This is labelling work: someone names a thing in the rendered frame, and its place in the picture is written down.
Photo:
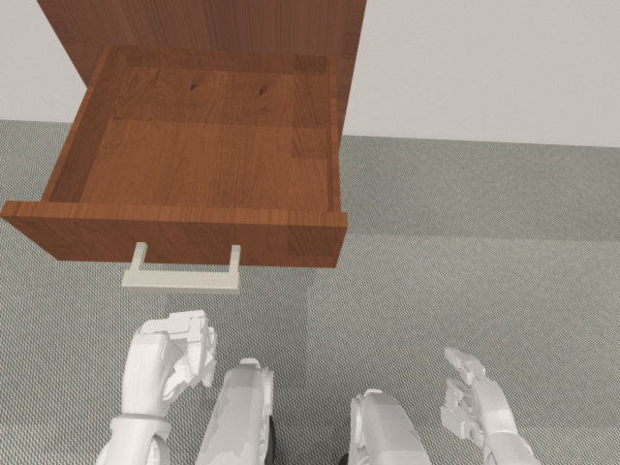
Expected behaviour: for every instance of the robot right forearm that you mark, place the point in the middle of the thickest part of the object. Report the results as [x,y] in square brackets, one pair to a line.
[505,448]

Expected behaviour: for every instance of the right robot hand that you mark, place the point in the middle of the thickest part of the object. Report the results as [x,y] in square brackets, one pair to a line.
[484,410]

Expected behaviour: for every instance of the robot left forearm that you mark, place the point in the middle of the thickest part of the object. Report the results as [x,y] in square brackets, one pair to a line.
[137,440]

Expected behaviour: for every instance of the left robot hand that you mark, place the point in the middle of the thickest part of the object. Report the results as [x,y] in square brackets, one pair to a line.
[184,342]

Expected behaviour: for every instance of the robot right thigh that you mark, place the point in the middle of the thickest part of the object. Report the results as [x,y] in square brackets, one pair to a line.
[380,424]

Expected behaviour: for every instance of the cabinet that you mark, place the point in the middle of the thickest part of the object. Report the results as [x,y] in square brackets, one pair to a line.
[301,27]

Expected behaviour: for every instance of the handle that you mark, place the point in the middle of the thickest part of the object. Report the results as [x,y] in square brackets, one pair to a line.
[137,280]

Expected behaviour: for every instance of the drawer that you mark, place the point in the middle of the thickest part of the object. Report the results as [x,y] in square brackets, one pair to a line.
[193,151]

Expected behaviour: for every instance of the robot right shin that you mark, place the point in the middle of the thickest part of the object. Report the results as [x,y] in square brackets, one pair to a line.
[359,456]

